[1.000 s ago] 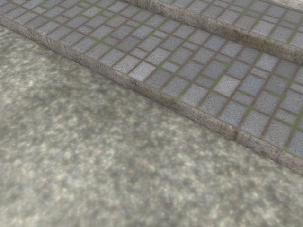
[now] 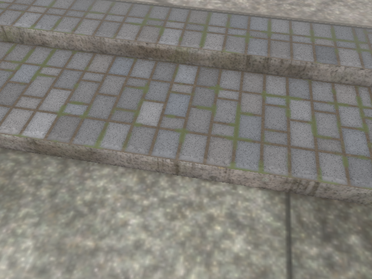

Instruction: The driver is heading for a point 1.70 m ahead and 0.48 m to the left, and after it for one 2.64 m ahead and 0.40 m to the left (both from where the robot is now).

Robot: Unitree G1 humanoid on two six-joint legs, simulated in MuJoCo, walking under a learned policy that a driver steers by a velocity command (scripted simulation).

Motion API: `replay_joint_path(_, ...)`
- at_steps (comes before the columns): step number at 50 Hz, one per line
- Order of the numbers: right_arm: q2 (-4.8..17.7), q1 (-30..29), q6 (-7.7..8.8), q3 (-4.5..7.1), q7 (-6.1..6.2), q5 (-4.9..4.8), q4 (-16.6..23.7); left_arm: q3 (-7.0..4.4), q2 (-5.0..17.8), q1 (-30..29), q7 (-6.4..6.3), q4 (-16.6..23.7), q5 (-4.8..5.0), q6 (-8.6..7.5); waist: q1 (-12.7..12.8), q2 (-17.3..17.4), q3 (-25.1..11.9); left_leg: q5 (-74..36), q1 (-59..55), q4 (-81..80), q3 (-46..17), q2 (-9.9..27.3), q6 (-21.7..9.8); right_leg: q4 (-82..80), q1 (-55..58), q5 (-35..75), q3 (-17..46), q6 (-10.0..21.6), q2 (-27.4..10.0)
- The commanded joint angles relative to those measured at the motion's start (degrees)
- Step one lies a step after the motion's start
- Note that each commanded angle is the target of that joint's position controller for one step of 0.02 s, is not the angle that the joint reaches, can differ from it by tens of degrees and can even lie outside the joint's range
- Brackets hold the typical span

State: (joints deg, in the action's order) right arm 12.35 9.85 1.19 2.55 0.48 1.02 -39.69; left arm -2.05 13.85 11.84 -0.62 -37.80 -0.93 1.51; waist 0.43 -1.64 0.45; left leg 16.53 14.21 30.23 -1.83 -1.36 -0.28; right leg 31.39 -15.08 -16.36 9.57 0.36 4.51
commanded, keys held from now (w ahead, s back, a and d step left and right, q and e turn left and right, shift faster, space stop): no key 0.14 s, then w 0.30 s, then w+q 0.56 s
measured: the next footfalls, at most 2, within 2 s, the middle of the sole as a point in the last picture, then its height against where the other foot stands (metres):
left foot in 0.82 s outside the picture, level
right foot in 1.32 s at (182, 223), level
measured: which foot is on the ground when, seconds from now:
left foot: down 0.00-0.38, up 0.40-0.80, down 0.82-1.00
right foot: down 0.00-0.84, up 0.86-1.00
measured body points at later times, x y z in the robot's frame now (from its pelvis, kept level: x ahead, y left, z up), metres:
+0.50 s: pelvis +0.08 -0.01 +0.00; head +0.09 -0.03 +0.45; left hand +0.14 +0.25 -0.10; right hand +0.20 -0.28 -0.12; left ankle +0.02 +0.12 -0.66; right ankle +0.02 -0.11 -0.73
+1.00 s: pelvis +0.34 +0.07 +0.00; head +0.37 +0.08 +0.45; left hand +0.40 +0.36 -0.10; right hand +0.53 -0.17 -0.10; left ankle +0.38 +0.13 -0.73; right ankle +0.33 -0.10 -0.64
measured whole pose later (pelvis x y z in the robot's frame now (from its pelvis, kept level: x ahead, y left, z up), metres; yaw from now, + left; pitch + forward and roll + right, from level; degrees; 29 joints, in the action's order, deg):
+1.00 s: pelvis +0.34 +0.07 +0.00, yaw +14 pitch +1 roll +1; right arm 16.4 13.1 3.3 3.3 -1.8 -0.2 -38.6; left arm -1.9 16.5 13.5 -0.6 -38.8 -0.3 -6.4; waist -0.3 -1.0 2.9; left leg 7.5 19.0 25.3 -1.2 -8.0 -6.7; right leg 68.8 -29.8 -18.1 4.2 -0.7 -3.8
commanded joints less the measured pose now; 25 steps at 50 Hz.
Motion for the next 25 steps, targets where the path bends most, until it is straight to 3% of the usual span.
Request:
replay_joint_path(1, 6.7, -2.0, 1.02, 1.62, 0.37, -0.14, 4.3, -2.07, 5.5, -0.5, -0.12, 3.7, 0.24, -1.13, -0.1, 4.8, -2.5, -9.3, -3.6, -5.5, -6.3, 6.4, -2.7, -3.4, -0.8, 8.6, 2.2, 0.3, -4.0)
replay_joint_path(7, 6.1, -1.4, 0.83, 1.49, 0.33, -0.36, 4.0, -2.35, 4.6, -0.3, -0.31, 2.9, 0.34, -1.61, -0.7, 1.2, -2.7, -10.9, -4.8, -4.0, -4.9, 4.8, -2.5, -4.1, 0.5, 11.6, 2.8, -0.1, -4.5)
replay_joint_path(8, 5.5, -0.8, 0.76, 1.32, 0.27, -0.23, 3.6, -2.22, 4.0, 0.6, -0.41, 2.4, 0.26, -1.55, -0.6, 1.3, -3.8, -6.3, -5.1, -4.8, -4.6, 4.4, -2.5, -4.2, 1.4, 8.1, 2.1, -0.1, -3.9)
replay_joint_path(10, 6.5, -0.4, 0.47, 1.68, 0.41, -0.76, 3.3, -2.33, 3.9, 1.0, -0.65, 2.4, 0.64, -1.53, -0.8, 3.4, -1.7, 9.4, -4.0, -7.0, -6.2, 4.3, -4.1, -1.8, -1.2, -4.3, -0.9, 0.4, -1.4)
replay_joint_path(11, 7.7, 0.5, 0.39, 2.05, 0.58, -1.23, 3.2, -2.38, 3.9, 1.1, -0.69, 2.9, 0.96, -1.87, -1.1, 5.6, 0.3, 17.7, -3.4, -9.3, -9.6, 6.1, -6.1, 0.8, -4.2, -9.4, -2.8, 0.6, -0.4)
replay_joint_path(13, 9.6, 3.9, 0.74, 2.51, 0.78, -1.77, 2.0, -2.4, 3.8, -0.4, -0.6, 4.2, 1.76, -3.32, -2.1, 9.6, 4.6, 27.8, -3.8, -15.6, -21.2, 13.9, -11.5, 7.1, -11.3, -10.2, -6.1, 0.7, -1.0)
replay_joint_path(15, 10.4, 4.9, 1.18, 2.62, 0.76, -1.86, 1.3, -2.4, 3.7, -1.9, -0.29, 4.8, 2.25, -5.01, -2.3, 9.5, 7.7, 26.1, -1.5, -17.1, -25.7, 17.3, -13.7, 8.0, -12.1, -9.0, -7.1, 1.4, -3.5)
replay_joint_path(16, 10.4, 4.1, 1.24, 2.57, 0.67, -1.93, 1.3, -2.45, 3.3, -0.5, 0.1, 4.4, 2.2, -5.61, -1.4, 10.0, 7.2, 23.7, -0.3, -16.6, -24.0, 16.7, -13.2, 6.3, -9.4, -8.7, -7.7, 2.0, -3.8)
replay_joint_path(18, 9.3, -0.1, 1.0, 2.15, 0.23, -2.43, 2.4, -2.96, 3.3, 6.1, 0.92, 1.9, 1.99, -6.42, 2.4, 9.5, 5.0, 17.9, 7.6, -13.0, -15.8, 11.7, -9.8, -1.0, 5.3, -4.8, -8.4, 3.7, -2.8)
replay_joint_path(19, 6.7, -2.9, 1.28, 1.36, 0.21, -2.4, 3.5, -3.79, 5.2, 10.9, 1.08, 0.5, 1.98, -6.7, 4.6, 6.1, 3.7, 12.5, 11.7, -5.9, -10.1, 7.2, -6.9, -4.2, 11.1, -5.3, -2.9, 5.1, -4.9)
replay_joint_path(20, 3.4, -4.7, 2.25, 0.51, 0.23, -2.29, 5.5, -5.07, 9.6, 15.8, 1.11, -0.7, 2.03, -7.02, 5.4, -6.1, 2.4, 6.9, 19.4, 10.8, 0.0, -0.7, -2.4, -10.9, 17.6, -9.9, 12.2, 9.5, -12.4)
replay_joint_path(21, 6.3, -5.2, 3.33, 1.22, 0.37, -2.68, 6.8, -5.79, 12.4, 19.3, 1.62, -0.6, 1.69, -7.34, 6.9, -14.7, 1.9, 14.6, 29.6, 25.5, -0.7, -2.3, -0.6, -17.9, 22.9, -5.9, 31.2, 16.9, -22.6)
replay_joint_path(22, 8.9, -3.7, 3.86, 2.19, 0.22, -3.31, 6.1, -4.9, 10.0, 18.2, 1.54, -0.6, 1.2, -7.61, 5.1, -9.5, 3.4, 17.4, 36.0, 34.1, -3.7, 0.0, -1.3, -17.2, 24.3, -2.1, 31.5, 18.6, -24.7)
replay_joint_path(24, 7.7, -1.6, 3.91, 1.8, -0.45, -3.31, 4.1, -4.24, 7.9, 15.5, 1.03, 0.0, 0.84, -7.5, 3.4, -2.0, 2.7, 7.9, 39.1, 37.8, -4.1, 3.6, -2.8, -16.4, 25.4, 2.6, 19.9, 15.1, -22.1)
replay_joint_path(25, 7.4, -2.4, 3.75, 1.75, -0.86, -2.83, 3.7, -3.75, 7.0, 14.2, 0.83, -0.1, 0.8, -7.16, 3.1, -1.0, 3.0, 3.8, 38.6, 36.2, -4.2, 5.0, -2.8, -17.4, 24.1, 7.6, 15.0, 13.1, -20.7)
